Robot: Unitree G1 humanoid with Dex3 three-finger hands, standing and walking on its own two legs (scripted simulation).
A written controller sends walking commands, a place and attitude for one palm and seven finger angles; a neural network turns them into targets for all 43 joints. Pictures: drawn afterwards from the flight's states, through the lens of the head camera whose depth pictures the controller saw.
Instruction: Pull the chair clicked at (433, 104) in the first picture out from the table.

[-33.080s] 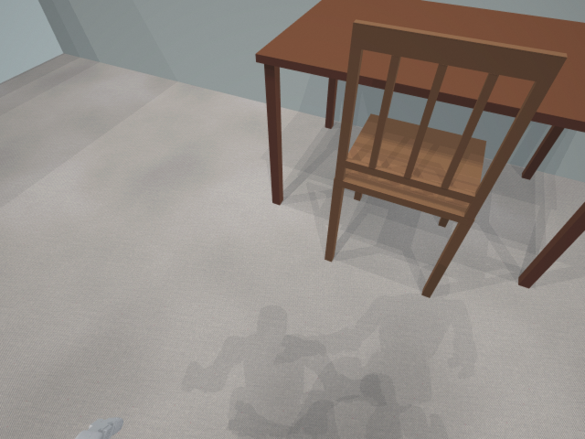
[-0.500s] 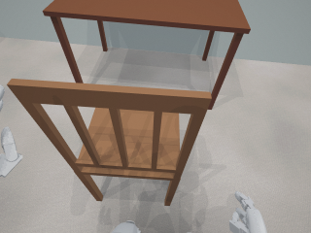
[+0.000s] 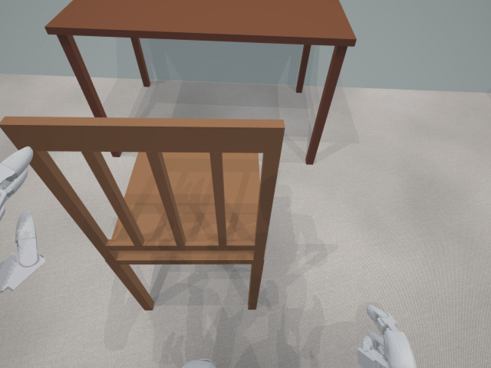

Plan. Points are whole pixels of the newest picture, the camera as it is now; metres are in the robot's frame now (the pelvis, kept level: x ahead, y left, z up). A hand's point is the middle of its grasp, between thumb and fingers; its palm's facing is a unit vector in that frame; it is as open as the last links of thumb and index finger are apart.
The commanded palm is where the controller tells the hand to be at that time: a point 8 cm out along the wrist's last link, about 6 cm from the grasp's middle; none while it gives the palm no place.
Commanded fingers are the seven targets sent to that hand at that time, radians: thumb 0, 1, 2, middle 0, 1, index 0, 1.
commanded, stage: step back with the hand held close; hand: left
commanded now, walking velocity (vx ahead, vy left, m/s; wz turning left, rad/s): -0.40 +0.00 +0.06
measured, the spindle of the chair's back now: (169, 204) +0.44 +0.19 -0.06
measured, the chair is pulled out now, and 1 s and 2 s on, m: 0.61 0.61 0.61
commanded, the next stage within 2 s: stop stepping back and stand still in 0.04 s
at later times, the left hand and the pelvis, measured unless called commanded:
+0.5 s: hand out of the picture +0.05 +0.25 +0.17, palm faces +0.53 -0.74 -0.42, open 7.4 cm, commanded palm +0.01 +0.27 +0.18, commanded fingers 0.00 0.90 0.90 -0.20 -0.30 -0.20 -0.30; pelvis -0.12 -0.03 +0.00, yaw +2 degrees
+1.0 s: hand out of the picture +0.01 +0.25 +0.14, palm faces +0.50 -0.76 -0.42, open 7.4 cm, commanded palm none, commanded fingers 0.00 0.90 0.90 -0.20 -0.30 -0.20 -0.30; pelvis -0.16 -0.03 +0.00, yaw +4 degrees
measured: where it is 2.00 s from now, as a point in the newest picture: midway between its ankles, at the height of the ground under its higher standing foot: outside the picture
